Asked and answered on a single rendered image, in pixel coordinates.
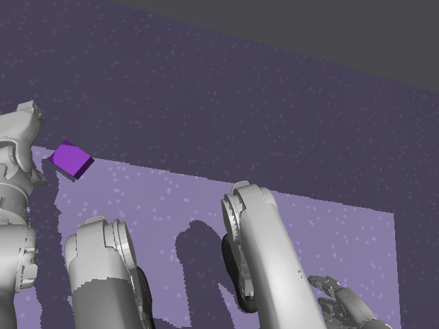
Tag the right robot hand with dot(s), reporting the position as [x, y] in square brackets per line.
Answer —
[351, 312]

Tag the right robot foot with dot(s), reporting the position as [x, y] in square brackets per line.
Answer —
[246, 303]

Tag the left robot hand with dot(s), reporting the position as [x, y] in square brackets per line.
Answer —
[24, 124]

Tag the left robot foot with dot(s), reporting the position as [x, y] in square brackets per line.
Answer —
[147, 298]

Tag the small box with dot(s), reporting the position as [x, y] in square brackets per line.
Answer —
[71, 159]

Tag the left robot arm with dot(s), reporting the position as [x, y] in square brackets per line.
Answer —
[18, 252]

